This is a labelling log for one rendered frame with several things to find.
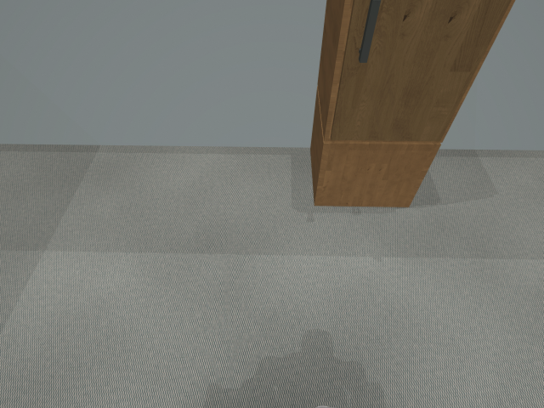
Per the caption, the handle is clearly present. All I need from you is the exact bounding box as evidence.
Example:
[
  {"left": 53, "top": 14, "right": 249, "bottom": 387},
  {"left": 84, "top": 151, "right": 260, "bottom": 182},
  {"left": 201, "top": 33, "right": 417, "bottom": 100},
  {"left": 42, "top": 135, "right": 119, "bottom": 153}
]
[{"left": 359, "top": 0, "right": 381, "bottom": 63}]

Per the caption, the cupboard door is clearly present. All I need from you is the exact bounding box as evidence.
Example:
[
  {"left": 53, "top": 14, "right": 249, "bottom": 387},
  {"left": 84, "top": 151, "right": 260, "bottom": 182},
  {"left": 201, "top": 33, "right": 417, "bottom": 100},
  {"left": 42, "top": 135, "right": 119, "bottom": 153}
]
[{"left": 331, "top": 0, "right": 512, "bottom": 141}]

